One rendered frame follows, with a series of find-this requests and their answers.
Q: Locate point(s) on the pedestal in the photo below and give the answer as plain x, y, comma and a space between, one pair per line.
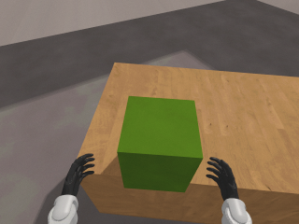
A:
250, 121

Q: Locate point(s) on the robot left hand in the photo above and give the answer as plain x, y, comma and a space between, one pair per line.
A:
75, 174

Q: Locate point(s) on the robot right forearm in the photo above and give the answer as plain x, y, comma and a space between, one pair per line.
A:
234, 212

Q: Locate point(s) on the robot left forearm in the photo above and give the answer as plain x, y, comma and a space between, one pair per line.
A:
64, 210

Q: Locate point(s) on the carton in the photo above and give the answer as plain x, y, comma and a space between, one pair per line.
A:
160, 146

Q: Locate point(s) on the robot right hand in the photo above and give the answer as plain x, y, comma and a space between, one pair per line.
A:
225, 179

